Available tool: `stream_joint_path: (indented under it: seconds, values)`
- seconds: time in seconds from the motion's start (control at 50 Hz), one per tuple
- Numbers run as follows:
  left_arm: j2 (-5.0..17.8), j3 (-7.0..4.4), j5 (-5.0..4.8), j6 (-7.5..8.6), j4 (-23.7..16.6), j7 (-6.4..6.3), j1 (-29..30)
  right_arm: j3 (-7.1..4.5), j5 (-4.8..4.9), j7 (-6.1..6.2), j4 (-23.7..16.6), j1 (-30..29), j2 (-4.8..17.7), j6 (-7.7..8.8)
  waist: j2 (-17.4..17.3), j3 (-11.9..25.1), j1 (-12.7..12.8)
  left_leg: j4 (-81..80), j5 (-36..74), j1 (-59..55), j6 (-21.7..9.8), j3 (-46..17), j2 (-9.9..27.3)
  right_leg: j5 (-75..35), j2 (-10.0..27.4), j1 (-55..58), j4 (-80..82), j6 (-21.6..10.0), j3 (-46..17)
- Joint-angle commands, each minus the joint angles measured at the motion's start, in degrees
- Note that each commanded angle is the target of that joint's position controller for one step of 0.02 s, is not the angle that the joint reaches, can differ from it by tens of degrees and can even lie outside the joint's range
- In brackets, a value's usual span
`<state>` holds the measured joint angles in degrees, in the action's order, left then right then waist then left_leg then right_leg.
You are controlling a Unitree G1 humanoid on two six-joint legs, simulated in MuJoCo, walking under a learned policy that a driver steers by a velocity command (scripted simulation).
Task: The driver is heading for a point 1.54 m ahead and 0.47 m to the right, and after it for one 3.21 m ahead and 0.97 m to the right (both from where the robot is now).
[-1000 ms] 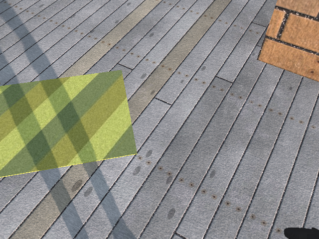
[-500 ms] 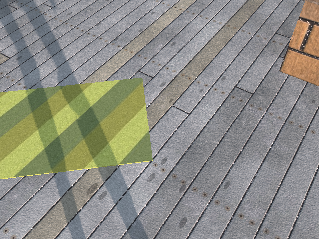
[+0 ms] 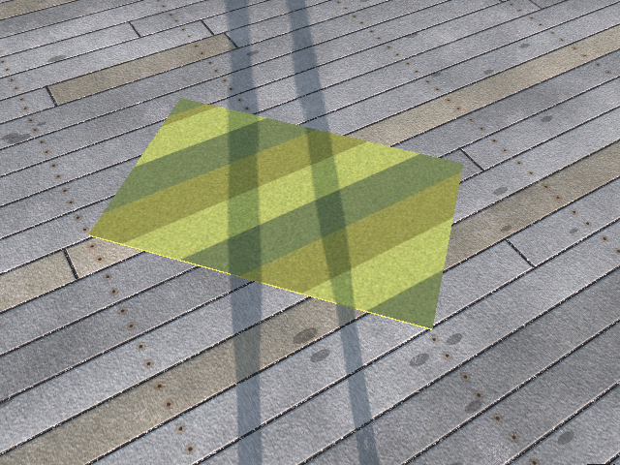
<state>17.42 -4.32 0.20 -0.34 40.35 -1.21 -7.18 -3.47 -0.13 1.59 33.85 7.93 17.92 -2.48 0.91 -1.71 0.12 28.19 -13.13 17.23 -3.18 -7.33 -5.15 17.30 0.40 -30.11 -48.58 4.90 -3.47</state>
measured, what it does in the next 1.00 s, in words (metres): steps on the spot, turning right: right foot, then left foot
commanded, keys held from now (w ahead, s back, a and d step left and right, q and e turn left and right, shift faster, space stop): e+shift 0.62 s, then shift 0.20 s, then q+shift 0.18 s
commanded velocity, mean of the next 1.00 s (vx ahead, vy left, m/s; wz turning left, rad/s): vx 0.00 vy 0.00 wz -0.47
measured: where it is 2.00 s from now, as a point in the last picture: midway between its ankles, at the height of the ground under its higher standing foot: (267, 433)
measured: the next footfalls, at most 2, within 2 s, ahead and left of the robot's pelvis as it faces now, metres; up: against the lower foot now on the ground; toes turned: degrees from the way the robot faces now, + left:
right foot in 0.10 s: +0.07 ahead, -0.15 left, +0.00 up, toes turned -1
left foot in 0.42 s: +0.08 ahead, +0.09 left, +0.00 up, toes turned -23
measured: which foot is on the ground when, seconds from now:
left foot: down 0.00-0.16, up 0.18-0.40, down 0.42-0.92, up 0.94-1.00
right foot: up 0.00-0.08, down 0.10-0.42, up 0.44-0.90, down 0.92-1.00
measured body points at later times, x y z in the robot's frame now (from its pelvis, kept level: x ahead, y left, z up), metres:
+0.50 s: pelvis +0.02 +0.02 +0.00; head +0.05 +0.02 +0.44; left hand +0.27 +0.25 -0.10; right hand +0.06 -0.30 -0.09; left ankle +0.04 +0.11 -0.74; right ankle +0.00 -0.13 -0.70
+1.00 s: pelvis +0.01 -0.02 +0.00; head +0.04 -0.05 +0.44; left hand +0.32 +0.06 -0.08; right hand -0.07 -0.30 -0.13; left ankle +0.04 +0.11 -0.71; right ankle -0.05 -0.12 -0.74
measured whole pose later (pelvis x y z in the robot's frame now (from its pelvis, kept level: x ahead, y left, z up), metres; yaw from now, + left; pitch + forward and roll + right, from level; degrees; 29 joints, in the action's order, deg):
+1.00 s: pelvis +0.01 -0.02 +0.00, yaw -31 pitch +2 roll +0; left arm 13.5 -1.9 1.3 -2.9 34.9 -1.2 -3.5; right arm -2.9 0.9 -1.1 43.9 14.2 17.5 0.0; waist -1.6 -2.8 -4.4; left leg 43.6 -31.3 18.3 3.2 3.8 3.6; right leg 15.9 0.7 -14.7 -27.7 0.2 2.0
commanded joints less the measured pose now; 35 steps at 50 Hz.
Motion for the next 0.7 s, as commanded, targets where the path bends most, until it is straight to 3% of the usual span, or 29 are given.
stream_joint_path:
  seconds: [0.02, 0.06, 0.1, 0.12, 0.14, 0.16, 0.2, 0.22, 0.24, 0.26, 0.3, 0.34, 0.36, 0.4, 0.42, 0.44, 0.46, 0.48, 0.5, 0.54, 0.58, 0.62, 0.66, 0.7]
  values:
    - [2.7, -0.04, -0.15, 0.75, -3.3, 0.66, 0.4, 0.06, -1.21, -0.61, -2.2, -0.9, 3.1, 1.2, -9.1, 8.2, -1.5, -6.2, 14.9, -3.2, -9.1, -9.1, 15.3, -0.9, 2.7, 8.8, 5.8, -0.8, 0.7]
    - [2.9, 0.05, -0.57, 1.08, -3.6, 1.12, 0.3, 0.37, -1.48, -1.29, -0.8, -1.2, 3.4, 1.84, -9.2, 6.0, -1.0, -5.7, 12.2, -1.6, -8.4, -8.0, 15.0, -2.7, 1.8, 13.8, 12.7, -2.3, 2.4]
    - [6.2, -0.63, -0.41, 1.39, -5.1, 1.2, 1.2, -0.57, -0.86, -1.07, 0.5, 0.8, 6.4, 2.18, -7.5, 3.4, -0.9, -3.9, 8.9, -3.2, -5.9, -7.2, 13.0, -11.7, 1.0, 14.6, 20.6, -4.4, 2.1]
    - [9.5, -1.29, -0.22, 1.5, -6.2, 1.0, 1.6, -1.04, -1.27, -0.64, 0.4, 2.5, 7.4, 2.44, -3.5, 3.6, -2.4, -0.6, 5.1, -3.7, -3.8, -5.6, 10.6, -24.2, 3.8, 14.8, 19.6, -6.1, -2.7]
    - [12.3, -2.21, -0.79, 1.51, -6.2, 0.97, 1.4, -1.25, -1.84, -0.31, -0.1, 4.1, 7.1, 2.68, 3.1, 4.3, -4.6, 2.8, 1.5, -2.7, -1.2, -0.7, 5.8, -29.1, 6.0, 14.6, 19.3, -9.3, -7.7]
    - [11.7, -2.6, -1.53, 1.41, -5.8, 1.01, 0.0, -1.17, -2.04, 0.19, -0.7, 1.7, 6.1, 2.61, 7.7, 4.4, -3.1, 7.2, -0.5, -2.5, 1.4, 4.9, 2.3, -24.9, 8.4, 12.9, 22.5, -12.8, -13.4]
    - [10.1, -2.28, -0.79, 1.33, -5.4, 0.72, -4.6, -1.31, -0.8, 0.78, -2.3, -2.8, 4.0, 2.15, 12.1, 4.7, -0.1, 15.7, -10.3, 4.4, 3.0, 5.9, -1.2, -24.8, 13.5, 16.7, 27.0, -18.7, -25.5]
    - [10.2, -2.47, -0.44, 1.63, -5.3, 0.62, -6.6, -1.35, -0.51, 0.63, -3.1, -3.9, 3.2, 1.91, 13.4, 5.1, 1.3, 21.6, -20.8, 9.8, 3.3, 3.8, -1.8, -26.0, 15.2, 20.6, 28.3, -20.5, -29.1]
    - [10.5, -2.78, -0.27, 2.08, -5.2, 0.35, -8.0, -1.54, -0.44, 0.38, -3.6, -5.2, 3.2, 1.95, 11.4, 6.0, 2.6, 28.7, -24.9, 13.5, 3.7, 1.1, -1.2, -28.7, 16.1, 23.6, 28.4, -21.2, -30.5]
    - [11.3, -3.17, -0.68, 2.13, -5.4, -0.06, -6.6, -1.67, 0.08, 0.13, -3.4, -3.7, 2.7, 2.07, 9.3, 7.4, 0.8, 30.5, -23.4, 14.9, 4.1, -0.4, 0.1, -28.9, 15.2, 25.1, 27.0, -20.2, -29.0]
    - [10.2, -3.57, -2.33, 0.6, -6.4, -0.88, -2.5, -1.48, 0.4, -0.32, -2.5, -3.1, 1.7, 2.55, 7.0, 7.9, -0.3, 20.0, -17.6, 12.8, 5.2, 0.4, 1.1, -24.5, 10.3, 24.4, 26.3, -15.3, -24.1]
    - [10.2, -3.95, -2.29, -1.51, -7.4, -1.34, -1.0, -1.17, 0.8, -1.17, -1.8, -2.6, 0.1, 3.13, 8.2, 9.3, -0.2, 12.3, -12.1, 6.8, 6.1, 2.5, -0.6, -23.6, 7.7, 21.8, 25.7, -14.3, -23.4]
    - [10.4, -4.18, -2.1, -2.16, -7.9, -1.3, -0.7, -1.38, 1.04, -1.69, -1.0, -0.9, 0.5, 3.31, 9.2, 9.8, -0.4, 8.3, -10.0, 3.2, 6.1, 3.0, -1.1, -22.3, 7.0, 20.1, 25.8, -13.8, -23.6]
    - [9.7, -4.02, -3.0, -2.63, -8.8, -1.21, 1.6, -2.31, 1.12, -1.98, 1.2, 4.7, 1.6, 3.4, 9.1, 10.2, -3.1, -5.5, -0.3, -6.6, 5.2, 4.5, -1.0, -14.2, 4.6, 14.7, 24.2, -11.4, -23.6]
    - [7.6, -3.45, -2.91, -2.58, -8.8, -1.18, 0.1, -3.39, 0.81, -1.53, 2.0, 6.9, 4.5, 3.12, 5.6, 10.1, -2.9, -9.2, 2.2, -14.6, 3.2, 0.4, 5.0, -2.3, 1.3, 7.1, 20.1, -8.3, -21.1]
    - [2.8, -2.32, -1.94, -2.38, -8.6, -0.78, -4.4, -4.43, -0.66, -0.83, 0.6, 5.4, 10.3, 2.34, -11.8, 9.5, 0.2, -12.5, 1.2, -19.4, -4.0, -17.7, 21.0, 15.5, -7.5, -5.3, 4.2, -4.4, -10.3]
    - [7.1, -3.48, -1.33, -1.11, -9.7, -0.74, -4.3, -4.23, -3.48, -1.29, -0.5, 2.9, 10.7, 2.86, -16.0, 6.2, 0.8, -15.2, 2.7, -10.6, -10.2, -27.9, 29.6, 18.1, -4.2, -9.5, -6.7, -2.8, -9.1]
    - [11.1, -4.69, -1.41, -0.94, -8.3, -0.66, -4.3, -3.28, -3.32, -0.9, -2.0, -1.3, 7.3, 3.46, -9.9, 3.2, 2.0, -15.1, 2.4, -7.7, -10.3, -21.7, 27.2, 13.5, -1.0, -8.3, -13.6, -2.2, -8.2]
    - [11.6, -5.05, -1.49, -1.37, -6.7, -0.69, -5.2, -2.58, -2.35, -0.39, -2.3, -4.5, 4.9, 3.75, -6.4, 1.5, 2.9, -14.1, 1.9, -6.2, -7.8, -14.0, 22.5, 9.0, -0.3, -8.0, -16.2, -1.6, -6.8]
    - [9.0, -4.49, -1.35, -2.26, -5.5, -0.67, -6.8, -2.07, -0.92, 0.88, -2.4, -5.5, 4.0, 3.84, -6.2, 1.1, 2.4, -12.7, 8.4, -8.0, -6.1, -5.0, 18.5, 2.8, 0.9, -9.7, -21.9, -0.1, -4.7]
    - [7.4, -3.69, -1.83, -2.26, -7.1, -0.2, -4.2, -1.85, -1.26, 1.59, -1.6, -2.2, 3.9, 3.57, -6.9, 1.3, 0.3, -12.5, 14.6, -10.2, -7.2, 0.7, 17.4, 0.1, 2.3, -11.1, -22.1, 1.3, -1.3]
    - [6.1, -2.81, -2.02, -2.14, -9.1, 0.24, -0.7, -2.14, -1.47, 1.85, -0.5, 1.6, 4.8, 2.96, -7.2, 1.8, -2.2, -12.2, 18.6, -15.2, -8.7, 2.4, 18.7, -0.5, 3.6, -13.6, -18.0, 2.5, 0.3]
    - [4.8, -2.02, -1.45, -2.01, -10.6, 0.54, 1.3, -2.69, -1.34, 1.44, 0.7, 4.9, 6.5, 2.47, -6.4, 3.4, -3.6, -11.6, 23.7, -18.5, -10.7, 1.8, 20.9, 1.9, 3.9, -12.6, -14.0, 2.9, 0.1]
    - [4.1, -1.52, -1.03, -2.03, -11.0, 0.79, 1.5, -3.13, -0.91, 0.64, 1.1, 4.6, 7.9, 2.19, -6.1, 4.4, -3.4, -11.2, 26.7, -19.5, -11.7, 2.9, 22.2, 3.7, 3.8, -10.0, -9.9, 2.6, 0.3]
